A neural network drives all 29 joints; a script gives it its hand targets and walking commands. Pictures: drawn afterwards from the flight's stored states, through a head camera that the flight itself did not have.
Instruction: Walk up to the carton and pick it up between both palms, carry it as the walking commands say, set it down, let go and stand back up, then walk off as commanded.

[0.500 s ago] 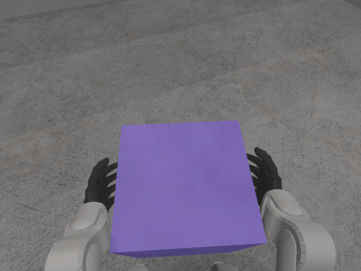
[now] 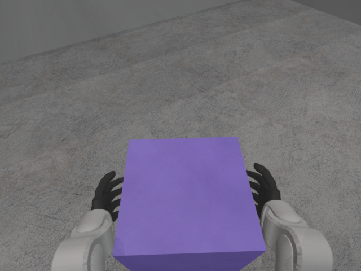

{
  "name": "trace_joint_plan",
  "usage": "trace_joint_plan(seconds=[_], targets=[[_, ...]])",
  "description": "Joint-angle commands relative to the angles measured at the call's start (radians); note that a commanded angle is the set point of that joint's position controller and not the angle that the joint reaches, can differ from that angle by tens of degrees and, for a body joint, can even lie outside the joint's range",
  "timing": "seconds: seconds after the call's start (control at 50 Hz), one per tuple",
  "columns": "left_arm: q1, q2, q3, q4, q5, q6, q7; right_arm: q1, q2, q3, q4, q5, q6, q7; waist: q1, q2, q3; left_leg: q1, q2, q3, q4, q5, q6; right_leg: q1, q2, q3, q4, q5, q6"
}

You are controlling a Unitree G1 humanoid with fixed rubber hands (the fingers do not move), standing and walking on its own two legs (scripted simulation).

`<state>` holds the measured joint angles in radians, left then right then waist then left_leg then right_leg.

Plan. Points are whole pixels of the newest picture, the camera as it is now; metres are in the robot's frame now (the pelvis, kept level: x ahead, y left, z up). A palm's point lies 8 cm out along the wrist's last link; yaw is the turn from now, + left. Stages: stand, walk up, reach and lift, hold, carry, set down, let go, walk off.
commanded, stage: carry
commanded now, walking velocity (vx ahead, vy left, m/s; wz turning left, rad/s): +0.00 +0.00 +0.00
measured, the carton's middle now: (185, 212) +0.24 -0.01 +0.02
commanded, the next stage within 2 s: none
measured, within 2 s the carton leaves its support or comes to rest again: neither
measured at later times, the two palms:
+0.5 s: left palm out of the picture +0.09 +0.19 +0.10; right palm out of the picture +0.10 -0.11 +0.10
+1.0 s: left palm out of the picture +0.03 +0.18 +0.09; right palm out of the picture +0.05 -0.12 +0.10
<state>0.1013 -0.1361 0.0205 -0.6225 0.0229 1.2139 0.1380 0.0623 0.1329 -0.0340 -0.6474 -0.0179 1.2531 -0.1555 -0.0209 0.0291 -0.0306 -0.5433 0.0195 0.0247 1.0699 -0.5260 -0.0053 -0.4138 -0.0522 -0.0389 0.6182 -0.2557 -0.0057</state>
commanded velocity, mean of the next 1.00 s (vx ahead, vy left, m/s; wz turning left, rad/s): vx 0.00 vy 0.00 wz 0.00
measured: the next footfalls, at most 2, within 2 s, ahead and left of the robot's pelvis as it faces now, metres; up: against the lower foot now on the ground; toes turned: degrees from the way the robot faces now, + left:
left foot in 0.12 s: -0.03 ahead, +0.16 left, +0.00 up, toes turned +5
right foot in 0.32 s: +0.01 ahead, -0.12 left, +0.01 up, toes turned -4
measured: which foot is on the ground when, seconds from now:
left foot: up 0.00-0.10, down 0.12-1.00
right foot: down 0.00-0.14, up 0.16-0.30, down 0.32-1.00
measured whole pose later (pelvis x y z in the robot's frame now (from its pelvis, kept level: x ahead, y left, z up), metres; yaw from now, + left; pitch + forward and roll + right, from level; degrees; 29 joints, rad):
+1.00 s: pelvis -0.19 +0.02 -0.01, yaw +2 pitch -1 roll +0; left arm 0.02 -0.13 0.05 -0.56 0.03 1.29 0.15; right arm -0.03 0.13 -0.06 -0.56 -0.03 1.31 -0.15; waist 0.03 0.02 -0.06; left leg -0.47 0.05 0.03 0.61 -0.20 0.01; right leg -0.49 -0.07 -0.08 0.58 -0.21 0.01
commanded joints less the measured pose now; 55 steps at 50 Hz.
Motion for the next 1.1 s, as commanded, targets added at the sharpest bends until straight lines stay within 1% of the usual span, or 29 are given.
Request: trace_joint_plan(seconds=[0.0, 0.04, 0.08, 0.1, 0.12, 0.14, 0.16, 0.18, 0.22, 0.26, 0.3, 0.32, 0.34, 0.36, 0.4, 0.46, 0.52, 0.56, 0.6, 0.66, 0.7, 0.74, 0.88, 0.94, 0.96, 1.0, 1.04, 1.06, 1.08], targets=[[-0.459, -0.781, -0.616, -0.232, -0.257, -0.055, -0.134, -0.509, 0.817, 0.710, -0.220, 0.349, -0.060, 0.160, 0.039, -0.264, -0.359, 0.106, 0.013, 0.000, -0.221, -0.045, -0.005, 0.204, -0.262, 0.221, -0.233, 0.260, -0.138], [-0.444, -0.747, -0.614, -0.236, -0.251, -0.042, -0.124, -0.438, 0.797, 0.671, -0.152, 0.331, -0.046, 0.156, 0.039, -0.243, -0.358, 0.177, -0.022, 0.048, -0.387, -0.007, -0.010, 0.202, -0.250, 0.225, -0.231, 0.207, -0.124], [-0.398, -0.724, -0.612, -0.190, -0.241, -0.023, -0.117, -0.403, 0.757, 0.637, -0.135, 0.308, -0.033, 0.151, 0.030, -0.179, -0.382, 0.333, 0.018, 0.037, -0.682, 0.195, -0.005, 0.162, -0.202, 0.157, -0.141, 0.135, -0.052], [-0.380, -0.710, -0.612, -0.157, -0.227, -0.010, -0.111, -0.386, 0.730, 0.614, -0.088, 0.290, -0.021, 0.148, 0.036, -0.029, -0.337, 0.389, 0.127, -0.098, -0.770, 0.180, 0.019, 0.048, -0.153, 0.106, -0.090, 0.095, -0.005], [-0.398, -0.713, -0.621, -0.169, -0.226, -0.006, -0.109, -0.389, 0.716, 0.604, -0.076, 0.284, -0.019, 0.152, 0.033, 0.188, -0.312, 0.458, 0.344, -0.335, -0.782, 0.467, 0.083, -0.118, -0.065, 0.017, 0.039, -0.069, 0.050], [-0.446, -0.729, -0.644, -0.191, -0.246, -0.006, -0.116, -0.354, 0.734, 0.592, -0.044, 0.266, -0.027, 0.152, 0.023, 0.234, -0.276, 0.300, 0.396, -0.342, -0.768, 0.460, 0.146, -0.047, -0.053, -0.008, 0.105, -0.204, 0.054], [-0.526, -0.744, -0.662, -0.189, -0.263, 0.001, -0.126, -0.377, 0.739, 0.577, -0.050, 0.246, -0.026, 0.151, 0.022, 0.206, -0.223, 0.160, 0.333, -0.264, -0.766, 0.432, 0.148, 0.038, -0.048, 0.004, 0.167, -0.210, 0.044], [-0.557, -0.757, -0.669, -0.194, -0.265, -0.001, -0.129, -0.411, 0.753, 0.581, -0.073, 0.246, -0.030, 0.153, 0.027, 0.146, -0.202, 0.125, 0.288, -0.200, -0.784, 0.285, 0.119, 0.044, -0.030, -0.014, 0.180, -0.177, 0.038], [-0.569, -0.787, -0.688, -0.189, -0.290, 0.003, -0.135, -0.451, 0.742, 0.564, -0.108, 0.244, -0.036, 0.153, 0.036, 0.188, -0.177, 0.119, 0.233, -0.145, -0.768, 0.222, 0.087, 0.043, -0.040, -0.009, 0.114, -0.137, 0.035], [-0.573, -0.772, -0.685, -0.166, -0.301, 0.005, -0.138, -0.448, 0.713, 0.531, -0.083, 0.222, -0.038, 0.140, 0.045, 0.175, -0.195, 0.165, 0.196, -0.116, -0.730, 0.196, 0.061, 0.078, -0.030, -0.025, -0.083, -0.047, 0.034], [-0.582, -0.744, -0.677, -0.193, -0.307, 0.013, -0.136, -0.421, 0.712, 0.530, -0.064, 0.215, -0.026, 0.132, 0.039, 0.075, -0.237, 0.149, 0.152, -0.099, -0.684, 0.155, 0.036, 0.181, -0.070, 0.020, -0.170, 0.002, 0.024], [-0.587, -0.742, -0.664, -0.170, -0.303, 0.015, -0.135, -0.414, 0.719, 0.520, -0.043, 0.199, -0.022, 0.123, 0.038, -0.037, -0.247, 0.105, 0.128, -0.091, -0.659, 0.100, 0.030, 0.203, -0.119, 0.072, -0.199, -0.038, 0.013], [-0.557, -0.723, -0.646, -0.144, -0.286, 0.018, -0.132, -0.432, 0.702, 0.534, -0.059, 0.203, -0.015, 0.122, 0.039, -0.098, -0.215, 0.108, 0.089, -0.057, -0.615, 0.055, 0.020, 0.117, -0.156, 0.137, -0.243, -0.163, -0.008], [-0.559, -0.732, -0.637, -0.134, -0.278, 0.015, -0.129, -0.474, 0.703, 0.548, -0.091, 0.221, -0.015, 0.125, 0.037, -0.102, -0.212, 0.166, 0.079, -0.039, -0.603, 0.022, 0.009, 0.011, -0.158, 0.162, -0.286, -0.347, -0.019], [-0.548, -0.729, -0.616, -0.121, -0.276, 0.022, -0.130, -0.498, 0.714, 0.556, -0.096, 0.226, -0.007, 0.120, 0.035, -0.130, -0.183, 0.156, 0.103, -0.085, -0.630, -0.006, 0.034, -0.016, -0.134, 0.105, -0.300, -0.365, 0.011], [-0.551, -0.745, -0.606, -0.129, -0.277, 0.016, -0.127, -0.512, 0.739, 0.575, -0.089, 0.251, 0.000, 0.127, 0.034, -0.067, -0.200, 0.146, 0.135, -0.113, -0.700, 0.018, 0.034, 0.051, -0.097, 0.040, -0.216, -0.198, 0.019], [-0.549, -0.733, -0.594, -0.131, -0.261, 0.022, -0.117, -0.525, 0.738, 0.582, -0.097, 0.265, 0.007, 0.129, 0.039, -0.054, -0.221, 0.097, 0.114, -0.098, -0.714, -0.077, 0.035, 0.084, -0.084, 0.031, -0.219, -0.271, 0.010], [-0.580, -0.734, -0.600, -0.169, -0.266, 0.014, -0.109, -0.506, 0.755, 0.570, -0.072, 0.270, 0.005, 0.133, 0.036, -0.002, -0.253, 0.133, 0.111, -0.084, -0.693, -0.006, 0.033, 0.074, -0.081, 0.031, -0.213, -0.218, 0.003], [-0.557, -0.757, -0.599, -0.165, -0.264, 0.016, -0.112, -0.541, 0.767, 0.594, -0.116, 0.286, 0.002, 0.135, 0.038, -0.003, -0.259, 0.122, 0.118, -0.090, -0.709, 0.000, 0.035, 0.112, -0.068, 0.008, -0.191, -0.166, 0.012], [-0.593, -0.769, -0.627, -0.194, -0.281, 0.015, -0.111, -0.513, 0.781, 0.585, -0.091, 0.278, 0.003, 0.138, 0.039, 0.034, -0.283, 0.119, 0.115, -0.097, -0.725, -0.054, 0.040, 0.106, -0.055, 0.007, -0.173, -0.203, -0.003], [-0.566, -0.731, -0.613, -0.161, -0.263, 0.025, -0.112, -0.478, 0.742, 0.564, -0.055, 0.250, 0.012, 0.134, 0.036, 0.002, -0.228, 0.108, 0.124, -0.109, -0.735, -0.068, 0.038, 0.066, -0.045, -0.001, -0.184, -0.206, 0.001], [-0.555, -0.753, -0.619, -0.165, -0.266, 0.030, -0.116, -0.529, 0.744, 0.577, -0.115, 0.263, 0.006, 0.135, 0.042, 0.045, -0.248, 0.097, 0.102, -0.077, -0.714, -0.051, 0.037, 0.081, -0.046, -0.005, -0.174, -0.215, -0.001], [-0.570, -0.750, -0.613, -0.143, -0.296, 0.038, -0.125, -0.515, 0.750, 0.561, -0.076, 0.238, 0.015, 0.118, 0.040, -0.060, -0.280, 0.122, 0.064, -0.036, -0.626, -0.010, 0.052, 0.046, -0.039, 0.008, -0.198, -0.294, -0.008], [-0.597, -0.762, -0.631, -0.163, -0.305, 0.037, -0.127, -0.511, 0.765, 0.560, -0.071, 0.237, 0.010, 0.119, 0.034, -0.022, -0.299, 0.173, 0.054, -0.039, -0.611, 0.006, 0.060, 0.016, -0.057, 0.027, -0.224, -0.292, -0.003], [-0.591, -0.755, -0.633, -0.173, -0.308, 0.035, -0.127, -0.509, 0.755, 0.553, -0.079, 0.232, 0.010, 0.118, 0.032, -0.024, -0.299, 0.142, 0.071, -0.068, -0.645, -0.051, 0.067, 0.018, -0.037, -0.001, -0.170, -0.316, 0.002], [-0.597, -0.781, -0.632, -0.154, -0.304, 0.034, -0.130, -0.552, 0.785, 0.584, -0.060, 0.254, 0.010, 0.125, 0.039, 0.095, -0.285, 0.042, 0.125, -0.104, -0.746, -0.110, 0.067, 0.100, 0.030, -0.084, 0.033, -0.224, 0.006], [-0.604, -0.767, -0.638, -0.151, -0.312, 0.031, -0.137, -0.511, 0.768, 0.569, -0.013, 0.230, 0.014, 0.126, 0.048, 0.151, -0.303, -0.094, 0.177, -0.138, -0.828, -0.186, 0.085, 0.201, 0.053, -0.097, 0.211, -0.161, 0.005], [-0.582, -0.770, -0.624, -0.124, -0.310, 0.030, -0.138, -0.503, 0.772, 0.576, -0.006, 0.228, 0.014, 0.126, 0.063, 0.174, -0.310, -0.158, 0.182, -0.087, -0.817, -0.180, 0.074, 0.257, 0.063, -0.110, 0.257, -0.161, -0.002], [-0.565, -0.762, -0.615, -0.101, -0.306, 0.030, -0.143, -0.524, 0.765, 0.590, -0.015, 0.229, 0.014, 0.128, 0.070, 0.145, -0.295, -0.209, 0.174, -0.072, -0.805, -0.174, 0.076, 0.280, 0.067, -0.098, 0.274, -0.177, -0.007]])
